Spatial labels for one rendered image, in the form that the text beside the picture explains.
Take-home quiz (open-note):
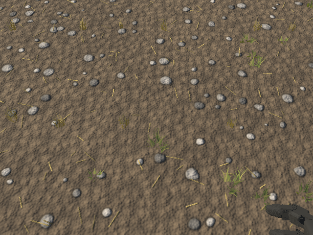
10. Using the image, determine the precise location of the robot right hand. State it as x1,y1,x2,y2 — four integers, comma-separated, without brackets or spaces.
265,204,313,235

